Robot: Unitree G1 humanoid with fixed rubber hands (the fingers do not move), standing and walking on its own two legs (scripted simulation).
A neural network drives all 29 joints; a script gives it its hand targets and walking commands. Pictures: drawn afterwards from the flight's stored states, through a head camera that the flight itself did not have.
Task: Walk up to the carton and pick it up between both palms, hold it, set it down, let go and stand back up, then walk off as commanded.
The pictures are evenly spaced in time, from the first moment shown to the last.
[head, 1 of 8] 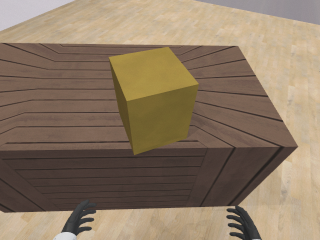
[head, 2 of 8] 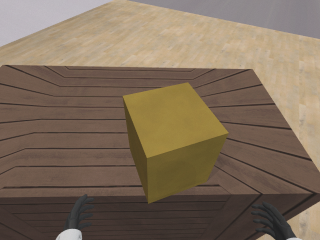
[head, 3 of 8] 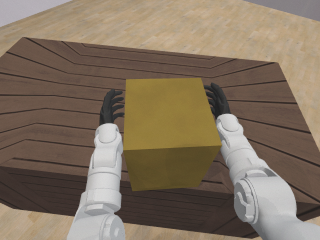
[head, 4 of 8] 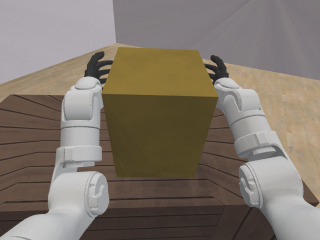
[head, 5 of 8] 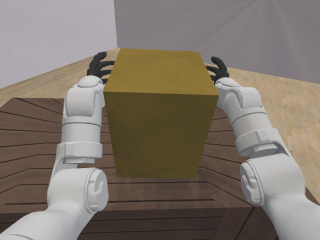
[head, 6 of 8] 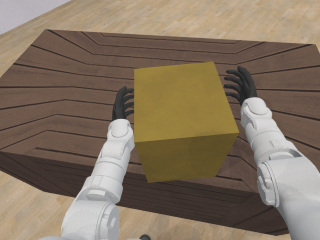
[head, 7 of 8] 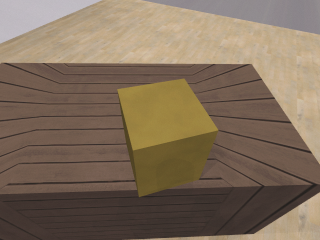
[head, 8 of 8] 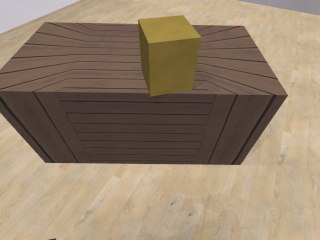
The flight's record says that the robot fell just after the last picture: no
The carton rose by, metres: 0.21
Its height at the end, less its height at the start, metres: +0.00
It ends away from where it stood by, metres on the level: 0.03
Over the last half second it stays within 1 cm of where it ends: yes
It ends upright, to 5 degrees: yes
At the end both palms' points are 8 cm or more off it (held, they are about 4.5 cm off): yes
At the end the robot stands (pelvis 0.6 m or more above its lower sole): yes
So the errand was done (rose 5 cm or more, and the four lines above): yes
